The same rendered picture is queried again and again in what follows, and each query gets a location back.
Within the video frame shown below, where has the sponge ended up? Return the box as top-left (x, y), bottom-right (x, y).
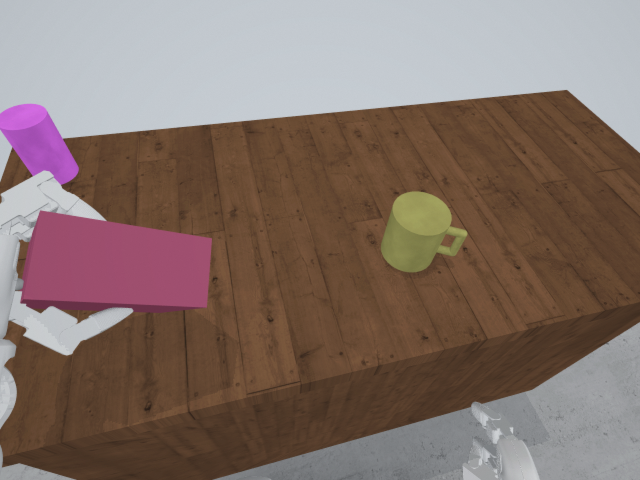
top-left (20, 210), bottom-right (212, 313)

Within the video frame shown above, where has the left robot hand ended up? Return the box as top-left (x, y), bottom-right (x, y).
top-left (0, 171), bottom-right (133, 355)

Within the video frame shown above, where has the table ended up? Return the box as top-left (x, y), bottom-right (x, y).
top-left (0, 90), bottom-right (640, 480)

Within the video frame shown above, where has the right robot hand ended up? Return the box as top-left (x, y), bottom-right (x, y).
top-left (463, 402), bottom-right (540, 480)

